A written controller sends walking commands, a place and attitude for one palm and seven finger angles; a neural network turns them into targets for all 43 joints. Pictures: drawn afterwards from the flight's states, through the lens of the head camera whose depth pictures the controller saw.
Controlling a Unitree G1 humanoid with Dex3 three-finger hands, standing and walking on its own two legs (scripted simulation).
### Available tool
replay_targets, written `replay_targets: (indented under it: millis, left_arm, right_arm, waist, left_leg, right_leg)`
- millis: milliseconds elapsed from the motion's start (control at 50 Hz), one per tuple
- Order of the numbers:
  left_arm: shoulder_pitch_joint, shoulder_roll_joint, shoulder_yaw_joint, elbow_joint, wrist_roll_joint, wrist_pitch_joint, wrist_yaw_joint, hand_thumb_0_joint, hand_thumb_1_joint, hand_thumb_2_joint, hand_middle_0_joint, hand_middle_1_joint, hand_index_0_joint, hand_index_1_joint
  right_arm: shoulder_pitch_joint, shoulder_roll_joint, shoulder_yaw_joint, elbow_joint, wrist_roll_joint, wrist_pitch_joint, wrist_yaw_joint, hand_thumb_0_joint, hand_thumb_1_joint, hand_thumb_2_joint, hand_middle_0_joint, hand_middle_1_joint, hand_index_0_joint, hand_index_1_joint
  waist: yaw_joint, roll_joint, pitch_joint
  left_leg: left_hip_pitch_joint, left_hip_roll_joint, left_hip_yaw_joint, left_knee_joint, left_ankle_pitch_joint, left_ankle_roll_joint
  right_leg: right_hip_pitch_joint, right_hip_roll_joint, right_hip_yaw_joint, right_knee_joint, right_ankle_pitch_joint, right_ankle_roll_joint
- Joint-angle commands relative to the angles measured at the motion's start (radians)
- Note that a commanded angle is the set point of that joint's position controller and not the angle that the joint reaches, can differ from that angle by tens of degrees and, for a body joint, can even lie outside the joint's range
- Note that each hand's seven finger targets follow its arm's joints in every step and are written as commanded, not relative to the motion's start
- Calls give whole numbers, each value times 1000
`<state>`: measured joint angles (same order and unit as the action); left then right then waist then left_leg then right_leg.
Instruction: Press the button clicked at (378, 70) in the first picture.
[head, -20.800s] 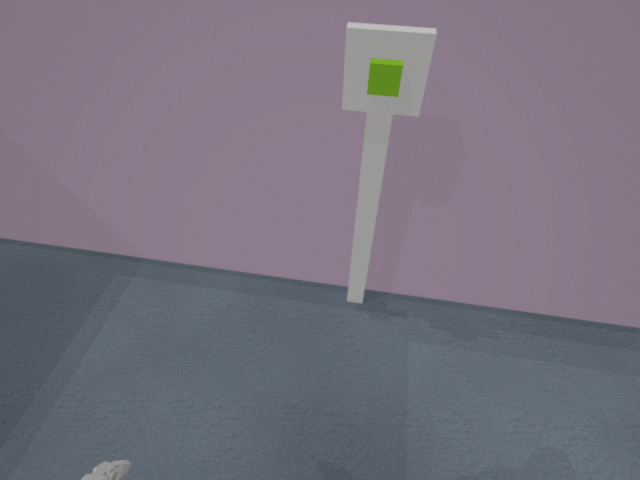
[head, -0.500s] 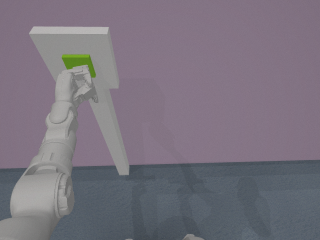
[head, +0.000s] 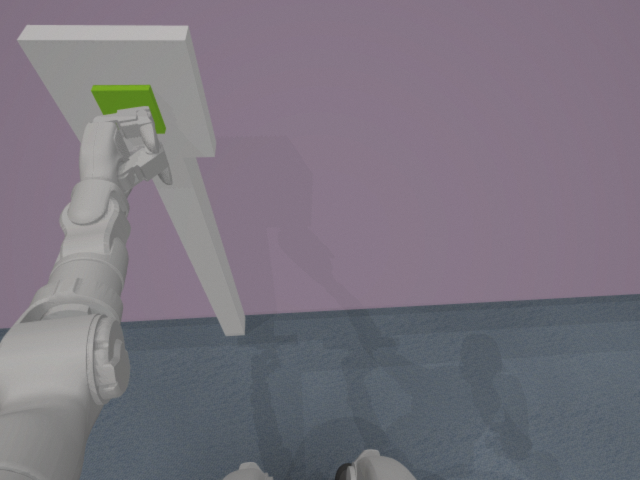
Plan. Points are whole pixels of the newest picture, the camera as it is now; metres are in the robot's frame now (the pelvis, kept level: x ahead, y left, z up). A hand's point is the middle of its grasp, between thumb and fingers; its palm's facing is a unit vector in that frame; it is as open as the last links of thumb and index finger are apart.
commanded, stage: pull the fist back off the button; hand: left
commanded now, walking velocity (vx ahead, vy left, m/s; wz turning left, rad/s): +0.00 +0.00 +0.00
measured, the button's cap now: (132, 105) +0.54 +0.21 +0.15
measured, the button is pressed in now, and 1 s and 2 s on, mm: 13 0 0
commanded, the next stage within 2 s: draw the hand back to the body in 0.94 s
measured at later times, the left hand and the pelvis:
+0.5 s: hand (160, 178) +0.45 +0.17 +0.11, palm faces +0.02 -1.00 +0.00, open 3.0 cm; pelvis +0.03 +0.01 +0.01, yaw -2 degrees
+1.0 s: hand (150, 230) +0.38 +0.17 +0.11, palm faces +0.03 -1.00 -0.01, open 3.1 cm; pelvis +0.04 +0.01 +0.02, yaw +0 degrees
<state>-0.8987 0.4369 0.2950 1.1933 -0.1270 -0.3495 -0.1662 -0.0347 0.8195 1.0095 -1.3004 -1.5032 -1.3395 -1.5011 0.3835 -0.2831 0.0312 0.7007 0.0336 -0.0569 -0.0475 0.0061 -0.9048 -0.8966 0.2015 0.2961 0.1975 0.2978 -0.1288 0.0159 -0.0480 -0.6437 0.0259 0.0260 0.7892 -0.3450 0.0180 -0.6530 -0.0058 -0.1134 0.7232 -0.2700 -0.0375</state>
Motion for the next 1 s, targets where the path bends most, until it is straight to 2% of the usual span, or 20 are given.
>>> replay_targets:
  millis: [0, 20, 100, 140, 160, 200, 280, 380, 400, 500, 580, 680, 700, 760, 780, 800, 840, 900, 920, 980]
  left_arm:
    - [-542, 189, 20, -215, -26, -46, 12, 0, 900, 900, -1300, -1500, -1300, -1500]
    - [-532, 196, 28, -220, -30, -43, 10, 0, 900, 900, -1300, -1500, -1300, -1500]
    - [-478, 199, 34, -278, -22, -53, 1, 0, 900, 900, -1300, -1500, -1300, -1500]
    - [-418, 147, 10, -303, -27, -55, -1, 0, 900, 900, -1300, -1500, -1300, -1500]
    - [-404, 166, 32, -331, -33, -58, 2, 0, 900, 900, -1300, -1500, -1300, -1500]
    - [-347, 143, 28, -370, -42, -58, 0, 0, 900, 900, -1300, -1500, -1300, -1500]
    - [-259, 107, 10, -427, -56, -37, -2, 0, 900, 900, -1300, -1500, -1300, -1500]
    - [-106, 91, 17, -566, -57, -23, 15, 0, 900, 900, -1300, -1500, -1300, -1500]
    - [-63, 59, 3, -592, -62, -17, 17, 0, 900, 900, -1300, -1500, -1300, -1500]
    - [106, 51, 15, -744, -75, 19, 22, 0, 900, 900, -1300, -1500, -1300, -1500]
    - [162, -30, -59, -878, -79, 53, 23, 0, 900, 900, -1300, -1500, -1300, -1500]
    - [277, -59, -77, -1049, -88, 80, 34, 0, 900, 900, -1300, -1500, -1300, -1500]
    - [315, -94, -104, -1070, -87, 86, 33, 0, 900, 900, -1300, -1500, -1300, -1500]
    - [379, -114, -117, -1083, -91, 123, 36, 0, 900, 900, -1300, -1500, -1300, -1500]
    - [408, -95, -97, -1073, -93, 134, 40, 0, 900, 900, -1300, -1500, -1300, -1500]
    - [448, -94, -91, -1063, -89, 148, 39, 0, 900, 900, -1300, -1500, -1300, -1500]
    - [418, -88, -96, -1100, -82, 165, 44, 0, 900, 900, -1300, -1500, -1300, -1500]
    - [282, -93, -129, -1136, -72, 165, 60, 0, 900, 900, -1300, -1500, -1300, -1500]
    - [263, -90, -127, -1154, -70, 157, 65, 0, 900, 900, -1300, -1500, -1300, -1500]
    - [278, -72, -111, -1129, -76, 141, 67, 0, 900, 900, -1300, -1500, -1300, -1500]
  right_arm:
    - [84, -159, -50, -86, 1, -34, -3, 0, -900, -900, 200, 300, 200, 300]
    - [85, -162, -50, -90, 1, -34, -3, 0, -900, -900, 200, 300, 200, 300]
    - [76, -155, -54, -108, 1, -28, 2, 0, -900, -900, 200, 300, 200, 300]
    - [65, -147, -55, -124, 2, -26, 6, 0, -900, -900, 200, 300, 200, 300]
    - [59, -148, -58, -126, 2, -25, 7, 0, -900, -900, 200, 300, 200, 300]
    - [50, -142, -60, -142, 5, -21, 7, 0, -900, -900, 200, 300, 200, 300]
    - [24, -137, -59, -160, 12, -16, 6, 0, -900, -900, 200, 300, 200, 300]
    - [-14, -124, -62, -190, 15, -13, 7, 0, -900, -900, 200, 300, 200, 300]
    - [-22, -118, -60, -199, 15, -15, 10, 0, -900, -900, 200, 300, 200, 300]
    - [-57, -113, -63, -225, 17, -14, 12, 0, -900, -900, 200, 300, 200, 300]
    - [-94, -101, -59, -241, 22, -20, 9, 0, -900, -900, 200, 300, 200, 300]
    - [-121, -92, -62, -243, 17, -41, 4, 0, -900, -900, 200, 300, 200, 300]
    - [-132, -85, -62, -245, 19, -44, 6, 0, -900, -900, 200, 300, 200, 300]
    - [-151, -88, -58, -242, 19, -49, 5, 0, -900, -900, 200, 300, 200, 300]
    - [-151, -92, -59, -240, 18, -47, 4, 0, -900, -900, 200, 300, 200, 300]
    - [-164, -92, -58, -246, 21, -43, 3, 0, -900, -900, 200, 300, 200, 300]
    - [-188, -87, -50, -254, 21, -40, -1, 0, -900, -900, 200, 300, 200, 300]
    - [-200, -83, -44, -244, 20, -44, -11, 0, -900, -900, 200, 300, 200, 300]
    - [-201, -81, -43, -243, 17, -48, -13, 0, -900, -900, 200, 300, 200, 300]
    - [-199, -82, -38, -232, 13, -56, -18, 0, -900, -900, 200, 300, 200, 300]
  waist:
    - [-54, 20, -334]
    - [-50, -10, -330]
    - [-22, 37, -361]
    - [-8, 46, -360]
    - [-1, 43, -366]
    - [14, 38, -391]
    - [30, 0, -335]
    - [69, 22, -350]
    - [76, 25, -347]
    - [104, -1, -343]
    - [92, 13, -301]
    - [106, 33, -348]
    - [105, 47, -337]
    - [104, 6, -283]
    - [101, -63, -261]
    - [110, -49, -243]
    - [110, -18, -227]
    - [80, 3, -205]
    - [85, 30, -230]
    - [92, 17, -255]
  left_leg:
    - [119, -21, -53, -142, -60, 16]
    - [100, -22, -52, -143, -65, 17]
    - [130, -20, -47, -144, -13, 15]
    - [160, -19, -47, -147, 6, 13]
    - [166, -18, -43, -146, 13, 14]
    - [190, -18, -36, -150, 60, 14]
    - [186, -17, -33, -163, 70, 15]
    - [243, -15, -28, -173, 159, 11]
    - [252, -16, -24, -177, 174, 10]
    - [284, -13, -19, -186, 279, 7]
    - [327, -7, -22, -192, 335, 4]
    - [413, 1, -37, -188, 451, -7]
    - [429, 2, -35, -190, 470, -10]
    - [402, -3, -38, -199, 422, -12]
    - [378, -4, -39, -205, 389, -7]
    - [363, -9, -30, -212, 360, -5]
    - [354, -19, -31, -221, 314, -5]
    - [371, -18, -43, -222, 249, -2]
    - [390, -19, -46, -221, 260, -4]
    - [390, -20, -49, -216, 262, -4]
  right_leg:
    - [172, 16, 125, -131, -55, 27]
    - [186, 15, 128, -133, -60, 29]
    - [210, 16, 122, -118, -12, 23]
    - [200, 19, 113, -114, 4, 19]
    - [209, 19, 115, -118, 9, 21]
    - [245, 22, 111, -112, 62, 18]
    - [261, 22, 103, -120, 77, 16]
    - [304, 23, 95, -110, 161, 9]
    - [314, 23, 93, -112, 182, 9]
    - [376, 19, 87, -107, 292, 9]
    - [361, 16, 77, -115, 320, 10]
    - [382, 12, 71, -114, 364, 10]
    - [372, 11, 70, -117, 369, 13]
    - [370, 10, 61, -128, 356, 15]
    - [384, 11, 56, -134, 348, 16]
    - [385, 9, 61, -138, 339, 16]
    - [385, 5, 63, -144, 308, 14]
    - [340, 6, 66, -159, 232, 15]
    - [344, 5, 65, -154, 231, 12]
    - [363, 7, 68, -152, 230, 10]
